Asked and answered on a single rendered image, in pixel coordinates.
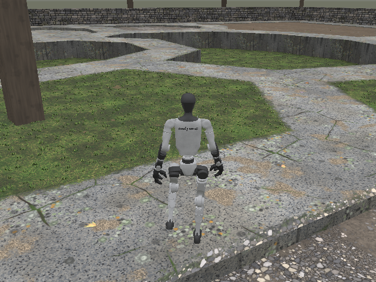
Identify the robot left forearm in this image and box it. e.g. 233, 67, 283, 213
154, 143, 167, 171

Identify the robot right shin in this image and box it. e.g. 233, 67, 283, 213
194, 197, 204, 236

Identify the right robot hand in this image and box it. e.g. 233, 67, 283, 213
210, 164, 223, 177

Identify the left robot thigh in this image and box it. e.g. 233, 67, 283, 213
168, 163, 180, 193

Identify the left robot hand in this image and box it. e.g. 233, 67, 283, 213
153, 169, 167, 184

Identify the right robot upper arm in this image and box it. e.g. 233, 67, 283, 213
200, 119, 217, 151

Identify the left robot upper arm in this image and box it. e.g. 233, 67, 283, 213
161, 118, 176, 152

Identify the robot right forearm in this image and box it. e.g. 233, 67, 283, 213
211, 142, 222, 166

